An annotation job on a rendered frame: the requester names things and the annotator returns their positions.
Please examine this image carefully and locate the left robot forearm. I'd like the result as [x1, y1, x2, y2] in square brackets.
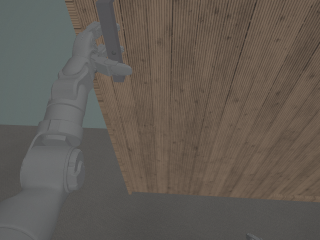
[20, 56, 95, 187]

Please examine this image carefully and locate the handle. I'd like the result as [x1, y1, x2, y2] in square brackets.
[95, 0, 126, 83]

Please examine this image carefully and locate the wardrobe door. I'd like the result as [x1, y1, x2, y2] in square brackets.
[273, 146, 320, 197]
[74, 0, 320, 199]

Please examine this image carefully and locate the left robot hand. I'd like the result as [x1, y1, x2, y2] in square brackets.
[72, 21, 133, 77]

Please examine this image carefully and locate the left robot upper arm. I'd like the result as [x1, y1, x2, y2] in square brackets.
[0, 146, 85, 240]

